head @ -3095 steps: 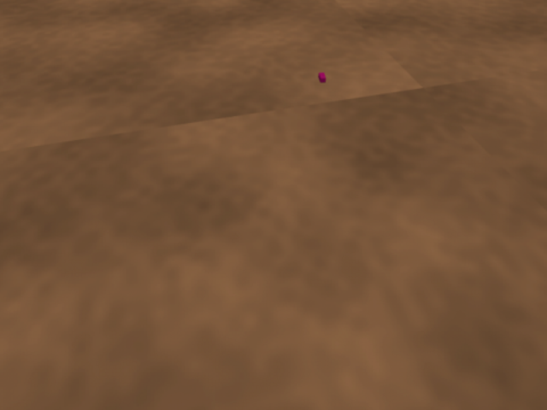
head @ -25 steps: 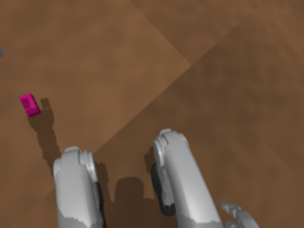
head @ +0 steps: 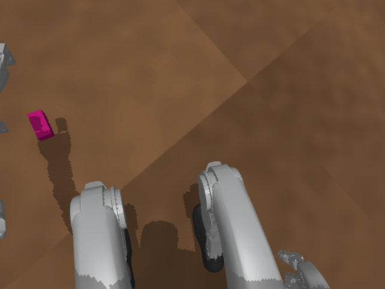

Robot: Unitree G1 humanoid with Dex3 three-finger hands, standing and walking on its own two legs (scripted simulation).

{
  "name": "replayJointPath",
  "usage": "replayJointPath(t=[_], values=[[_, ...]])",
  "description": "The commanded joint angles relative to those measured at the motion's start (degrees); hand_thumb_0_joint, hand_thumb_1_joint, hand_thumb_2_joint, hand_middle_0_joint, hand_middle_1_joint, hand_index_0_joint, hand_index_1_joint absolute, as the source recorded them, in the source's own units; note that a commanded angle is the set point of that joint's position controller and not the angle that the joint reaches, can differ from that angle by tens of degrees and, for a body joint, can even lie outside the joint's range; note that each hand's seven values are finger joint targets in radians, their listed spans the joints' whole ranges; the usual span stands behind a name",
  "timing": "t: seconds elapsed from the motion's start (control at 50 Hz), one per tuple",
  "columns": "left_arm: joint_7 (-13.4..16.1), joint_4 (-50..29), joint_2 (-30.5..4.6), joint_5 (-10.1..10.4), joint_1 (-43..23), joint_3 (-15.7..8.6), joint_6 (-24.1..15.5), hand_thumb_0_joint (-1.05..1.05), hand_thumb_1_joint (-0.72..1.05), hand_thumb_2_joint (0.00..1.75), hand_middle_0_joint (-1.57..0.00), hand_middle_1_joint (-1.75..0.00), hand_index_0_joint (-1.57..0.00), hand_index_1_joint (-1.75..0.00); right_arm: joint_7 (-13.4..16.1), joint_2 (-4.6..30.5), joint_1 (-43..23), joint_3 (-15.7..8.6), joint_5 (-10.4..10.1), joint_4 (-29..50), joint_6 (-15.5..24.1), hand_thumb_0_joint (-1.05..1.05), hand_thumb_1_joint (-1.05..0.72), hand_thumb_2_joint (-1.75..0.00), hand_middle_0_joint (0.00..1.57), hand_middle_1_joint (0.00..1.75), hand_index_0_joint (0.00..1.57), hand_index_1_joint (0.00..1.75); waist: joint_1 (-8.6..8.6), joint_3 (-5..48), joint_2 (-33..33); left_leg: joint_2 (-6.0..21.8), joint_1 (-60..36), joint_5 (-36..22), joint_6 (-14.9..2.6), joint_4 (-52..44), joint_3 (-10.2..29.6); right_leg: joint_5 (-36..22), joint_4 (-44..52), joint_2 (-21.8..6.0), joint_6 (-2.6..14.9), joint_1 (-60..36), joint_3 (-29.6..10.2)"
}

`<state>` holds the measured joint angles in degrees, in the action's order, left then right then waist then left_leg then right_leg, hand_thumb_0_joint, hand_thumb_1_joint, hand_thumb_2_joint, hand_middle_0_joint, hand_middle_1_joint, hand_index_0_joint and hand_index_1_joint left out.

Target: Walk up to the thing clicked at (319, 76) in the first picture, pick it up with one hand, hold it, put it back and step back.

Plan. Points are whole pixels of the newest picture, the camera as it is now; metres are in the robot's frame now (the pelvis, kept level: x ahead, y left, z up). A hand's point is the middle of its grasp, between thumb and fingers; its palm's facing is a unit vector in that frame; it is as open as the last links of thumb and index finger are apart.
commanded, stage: withdraw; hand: left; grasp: from above
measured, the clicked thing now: (41, 125) +0.53 +0.32 -0.37
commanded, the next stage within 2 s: none
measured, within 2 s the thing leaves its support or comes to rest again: neither
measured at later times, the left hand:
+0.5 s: hand out of the picture +0.51 +0.32 -0.11, palm faces -0.39 -0.02 -0.92, open 14.2 cm
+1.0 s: hand out of the picture +0.51 +0.33 -0.09, palm faces -0.39 -0.03 -0.92, open 14.2 cm
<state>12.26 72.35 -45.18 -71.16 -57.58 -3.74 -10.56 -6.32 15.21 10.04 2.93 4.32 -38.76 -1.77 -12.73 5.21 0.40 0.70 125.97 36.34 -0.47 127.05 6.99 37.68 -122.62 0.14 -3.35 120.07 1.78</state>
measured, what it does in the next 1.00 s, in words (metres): stands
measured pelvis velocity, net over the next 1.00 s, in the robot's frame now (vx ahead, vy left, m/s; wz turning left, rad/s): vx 0.00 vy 0.00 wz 0.00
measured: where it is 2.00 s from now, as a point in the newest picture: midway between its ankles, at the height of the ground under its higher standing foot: (167, 260)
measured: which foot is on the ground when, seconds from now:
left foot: down 0.00-1.00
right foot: down 0.00-1.00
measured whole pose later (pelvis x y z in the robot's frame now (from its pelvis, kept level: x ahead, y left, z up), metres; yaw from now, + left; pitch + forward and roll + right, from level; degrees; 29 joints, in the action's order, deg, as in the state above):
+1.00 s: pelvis +0.00 +0.00 +0.00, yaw +0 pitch +35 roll -9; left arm 8.0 71.9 -47.6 -69.3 -60.3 -2.9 -8.4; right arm -6.5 15.7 11.2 2.5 4.2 -38.3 -2.3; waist -12.5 5.5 1.1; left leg 0.7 126.4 36.7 -0.3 127.1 7.2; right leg 37.9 -122.6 0.2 -3.6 120.5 1.9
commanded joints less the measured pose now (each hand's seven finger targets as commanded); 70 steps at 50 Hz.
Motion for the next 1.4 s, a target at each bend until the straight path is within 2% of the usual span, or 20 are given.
replayJointPath(t=[0.0,0.06,0.08,0.14,0.18,0.2,0.22,0.38,0.44,0.54,0.68,0.78,0.84,0.88,1.0,1.08,1.16,1.24,1.3,1.38], values=[[0.7,-3.4,-14.9,1.2,-20.1,-1.3,3.5,0.0,-0.54,0.98,-0.12,-0.97,-0.11,-0.98,0.9,13.8,13.4,-4.2,0.2,0.2,0.2,0.0,-0.92,-0.91,0.2,0.3,0.2,0.3,-1.08,37.4,17.3,-0.6,-33.6,-5.0,-1.1,-17.0,-3.3,-8.4,13.4,1.9,5.54,-14.6,5.3],[-3.0,-1.1,-13.0,2.4,-16.9,0.2,3.6,0.0,-0.55,0.99,-0.1,-0.99,-0.1,-0.99,1.0,14.2,12.1,-4.2,-0.1,1.9,0.3,0.0,-0.92,-0.91,0.2,0.3,0.2,0.3,-1.42,33.1,11.6,-0.6,-28.1,-2.2,-1.69,-16.5,-3.1,-6.3,14.1,2.2,5.38,-15.3,5.3],[-3.6,-1.2,-16.4,2.3,-16.7,-2.0,3.2,0.0,-0.54,0.98,-0.11,-0.98,-0.11,-0.98,1.2,15.0,12.1,-4.3,-0.2,2.1,0.3,0.0,-0.92,-0.91,0.2,0.3,0.2,0.3,-1.32,32.4,10.7,-0.5,-26.5,-2.3,-1.88,-15.9,-3.2,-6.5,13.9,2.1,5.24,-15.9,5.1],[-5.8,-2.8,-12.3,3.2,-18.2,0.7,1.0,0.0,-0.54,0.98,-0.11,-0.98,-0.1,-0.99,1.2,14.3,11.8,-3.6,-0.2,2.6,0.1,0.0,-0.92,-0.91,0.2,0.3,0.2,0.3,-2.53,32.3,10.7,-0.5,-25.9,-4.3,-1.75,-14.6,-3.4,-8.4,13.3,2.3,5.18,-15.7,5.0],[-5.9,-4.5,-17.4,3.2,-19.5,-2.4,-1.0,0.0,-0.55,0.99,-0.09,-1.0,-0.09,-1.0,1.3,13.8,12.7,-2.9,0.0,1.9,0.1,0.0,-0.92,-0.91,0.2,0.3,0.2,0.3,-2.27,32.0,10.2,-0.2,-25.7,-4.2,-1.75,-14.0,-3.3,-8.1,13.0,2.3,5.09,-16.1,4.9],[-6.0,-8.4,-17.0,2.9,-23.9,-1.1,-2.5,0.0,-0.56,0.99,-0.1,-0.99,-0.1,-1.0,1.4,14.3,12.2,-3.2,0.1,2.2,0.3,0.0,-0.93,-0.91,0.2,0.3,0.2,0.3,-2.57,34.2,12.7,-0.4,-26.8,-4.9,-1.47,-13.1,-3.5,-8.7,12.2,2.2,5.19,-15.0,4.7],[-5.3,-9.3,-21.2,1.8,-24.5,-3.4,-3.6,0.0,-0.56,0.99,-0.1,-1.0,-0.09,-1.0,1.5,14.3,12.4,-3.0,0.4,1.9,0.3,0.0,-0.93,-0.91,0.2,0.3,0.2,0.3,-1.65,36.0,15.5,-0.5,-27.9,-5.5,-1.25,-12.8,-3.9,-9.0,11.5,2.3,5.27,-15.3,4.6],[1.0,-12.1,-20.8,-0.1,-25.3,-4.5,-1.7,0.0,-0.57,1.0,-0.08,-1.0,-0.07,-1.01,0.7,15.2,14.6,-4.3,0.9,1.1,0.0,0.0,-0.92,-0.91,0.2,0.3,0.2,0.3,0.3,44.1,25.1,-0.2,-39.7,-9.5,-0.02,-15.7,-3.0,-11.1,10.1,1.6,5.78,-13.1,5.8],[0.1,-11.4,-17.6,1.0,-21.7,-3.1,1.3,0.0,-0.56,1.0,-0.09,-0.99,-0.08,-1.0,0.6,15.1,15.2,-5.0,0.4,1.2,-0.5,0.0,-0.92,-0.91,0.2,0.3,0.2,0.3,0.49,44.9,22.7,-0.2,-39.8,-9.2,-0.48,-16.7,-2.9,-11.0,11.5,1.8,5.63,-14.5,5.9],[-3.1,-8.8,-12.6,4.2,-14.7,-0.4,3.2,0.0,-0.51,0.96,-0.12,-0.96,-0.12,-0.96,0.5,13.8,14.0,-5.1,-0.4,1.3,-0.8,0.0,-0.92,-0.9,0.2,0.3,0.2,0.3,-0.35,35.9,13.8,-0.5,-29.9,-4.3,-1.55,-16.3,-3.4,-8.1,13.5,2.2,5.28,-15.9,5.3],[-1.8,-8.4,-16.7,2.5,-20.4,-2.1,-1.6,0.0,-0.52,0.96,-0.12,-0.96,-0.12,-0.97,0.7,13.6,12.5,-3.4,-0.2,0.5,0.7,0.0,-0.92,-0.9,0.2,0.3,0.2,0.3,-1.26,32.9,13.7,-0.6,-27.8,-4.0,-1.21,-13.9,-3.4,-7.8,11.9,1.9,5.34,-13.5,4.8],[1.0,-8.3,-19.3,-0.2,-25.4,-3.4,-2.8,0.0,-0.57,1.0,-0.09,-1.0,-0.08,-1.01,0.7,14.2,12.6,-3.7,0.8,0.5,1.2,0.0,-0.92,-0.91,0.2,0.3,0.2,0.3,-1.12,38.1,19.7,-0.6,-33.7,-3.2,-0.46,-14.9,-3.2,-7.0,11.0,1.7,5.57,-12.2,5.3],[0.8,-11.8,-21.1,0.2,-26.7,-4.3,-1.0,0.0,-0.59,1.02,-0.07,-1.01,-0.06,-1.02,0.6,14.8,14.2,-4.4,0.8,1.0,1.0,0.0,-0.92,-0.91,0.2,0.3,0.2,0.3,-0.31,45.6,22.7,-0.7,-38.2,-8.2,-0.58,-15.1,-4.0,-10.8,11.7,1.7,5.51,-15.7,5.1],[-0.4,-11.9,-18.6,0.9,-24.9,-2.7,0.8,0.0,-0.59,1.01,-0.08,-1.0,-0.07,-1.01,0.6,14.8,15.0,-4.8,0.5,1.2,0.4,0.0,-0.92,-0.91,0.2,0.3,0.2,0.3,-0.42,46.5,22.7,-0.5,-39.9,-10.2,-0.57,-16.0,-3.6,-12.0,12.3,1.8,5.58,-16.7,5.4],[-6.4,-7.9,-12.4,4.3,-16.7,1.4,3.4,0.0,-0.55,0.98,-0.09,-0.99,-0.09,-0.99,0.8,14.2,14.5,-5.1,-0.5,1.7,-1.1,0.0,-0.92,-0.9,0.2,0.3,0.2,0.3,-0.73,36.3,14.2,-0.3,-31.5,-5.7,-1.29,-17.3,-3.0,-9.1,14.5,2.2,5.43,-17.4,5.3],[-7.9,-8.5,-13.4,5.3,-15.7,0.2,1.4,0.0,-0.52,0.97,-0.1,-0.98,-0.1,-0.98,1.2,13.8,12.7,-4.2,-0.8,3.1,-1.4,0.0,-0.92,-0.9,0.2,0.3,0.2,0.3,-0.72,33.5,9.6,-0.5,-26.7,-4.8,-1.88,-15.7,-3.7,-8.3,14.8,2.4,5.18,-18.3,4.5],[-5.2,-9.5,-18.5,3.5,-19.3,-2.4,-3.0,0.0,-0.53,0.97,-0.1,-0.98,-0.1,-0.98,1.3,13.6,11.5,-3.0,-0.2,2.4,-0.8,0.0,-0.92,-0.9,0.2,0.3,0.2,0.3,-0.45,33.4,12.8,-0.5,-27.6,-5.9,-1.42,-13.9,-3.8,-9.0,12.7,2.4,5.36,-15.6,4.4],[0.3,-8.4,-19.1,0.3,-24.7,-3.3,-5.4,0.0,-0.55,0.99,-0.1,-0.99,-0.1,-0.99,0.7,13.8,12.3,-2.4,0.9,1.3,0.0,0.0,-0.92,-0.91,0.2,0.3,0.2,0.3,-1.71,35.9,18.6,-0.5,-31.9,-7.0,-0.63,-13.3,-3.2,-9.8,10.1,2.1,5.51,-12.4,5.5],[3.2,-8.3,-20.6,-1.5,-25.4,-4.5,-4.1,0.0,-0.57,1.0,-0.08,-1.01,-0.07,-1.01,0.4,14.7,13.3,-3.4,1.4,1.0,0.5,0.0,-0.92,-0.91,0.2,0.3,0.2,0.3,-0.92,40.7,22.2,-0.6,-36.4,-7.1,-0.3,-14.4,-3.4,-9.7,10.1,1.9,5.62,-12.5,5.8],[3.2,-9.9,-18.9,-0.2,-23.7,-4.4,0.5,0.0,-0.58,1.01,-0.07,-1.01,-0.07,-1.01,0.2,15.3,14.2,-4.8,0.9,1.5,0.4,0.0,-0.92,-0.91,0.2,0.3,0.2,0.3,-0.09,45.5,24.8,-0.3,-41.7,-9.7,-0.24,-16.5,-2.7,-11.5,10.6,1.4,5.53,-13.4,5.9]])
